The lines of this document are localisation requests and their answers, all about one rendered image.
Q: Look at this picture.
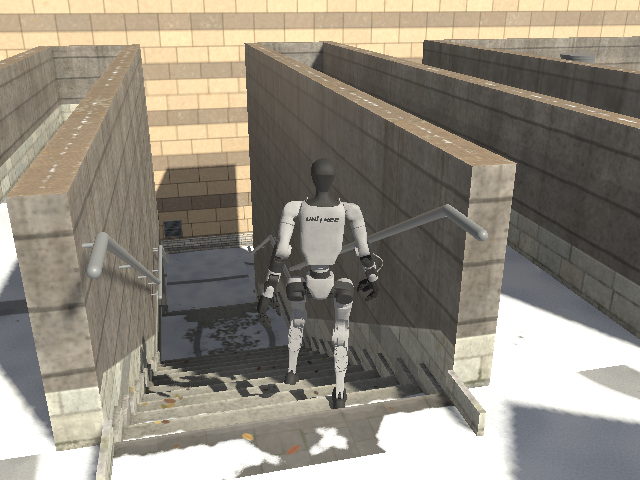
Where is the robot left upper arm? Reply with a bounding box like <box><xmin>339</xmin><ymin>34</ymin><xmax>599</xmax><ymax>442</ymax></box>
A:
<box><xmin>276</xmin><ymin>201</ymin><xmax>302</xmax><ymax>258</ymax></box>

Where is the robot right hand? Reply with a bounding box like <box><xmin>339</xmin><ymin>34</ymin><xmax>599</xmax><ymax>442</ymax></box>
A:
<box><xmin>357</xmin><ymin>278</ymin><xmax>381</xmax><ymax>301</ymax></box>

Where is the robot right upper arm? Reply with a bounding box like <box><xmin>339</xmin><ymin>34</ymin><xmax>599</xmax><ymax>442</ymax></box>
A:
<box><xmin>343</xmin><ymin>202</ymin><xmax>370</xmax><ymax>257</ymax></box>

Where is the robot left hand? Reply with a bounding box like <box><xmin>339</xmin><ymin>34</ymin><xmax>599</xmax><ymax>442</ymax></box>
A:
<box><xmin>257</xmin><ymin>295</ymin><xmax>281</xmax><ymax>329</ymax></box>

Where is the robot right thigh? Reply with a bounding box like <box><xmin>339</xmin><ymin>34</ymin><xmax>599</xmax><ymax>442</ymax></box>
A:
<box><xmin>332</xmin><ymin>278</ymin><xmax>354</xmax><ymax>346</ymax></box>

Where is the robot right foot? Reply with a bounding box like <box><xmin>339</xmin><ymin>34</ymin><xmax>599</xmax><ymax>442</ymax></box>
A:
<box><xmin>332</xmin><ymin>387</ymin><xmax>347</xmax><ymax>409</ymax></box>

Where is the robot left forearm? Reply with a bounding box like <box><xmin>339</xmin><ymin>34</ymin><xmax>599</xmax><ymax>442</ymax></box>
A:
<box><xmin>261</xmin><ymin>242</ymin><xmax>285</xmax><ymax>298</ymax></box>

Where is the robot right forearm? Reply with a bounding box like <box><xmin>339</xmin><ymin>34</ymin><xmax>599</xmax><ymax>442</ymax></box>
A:
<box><xmin>360</xmin><ymin>241</ymin><xmax>378</xmax><ymax>282</ymax></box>

